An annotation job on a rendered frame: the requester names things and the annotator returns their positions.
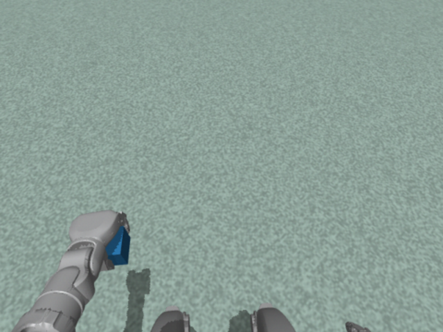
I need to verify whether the left robot hand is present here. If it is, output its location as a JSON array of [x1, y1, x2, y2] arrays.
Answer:
[[69, 210, 130, 271]]

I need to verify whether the cube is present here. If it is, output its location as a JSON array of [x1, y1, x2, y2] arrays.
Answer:
[[105, 226, 130, 266]]

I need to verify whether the left robot arm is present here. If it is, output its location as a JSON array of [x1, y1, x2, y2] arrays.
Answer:
[[11, 237, 106, 332]]

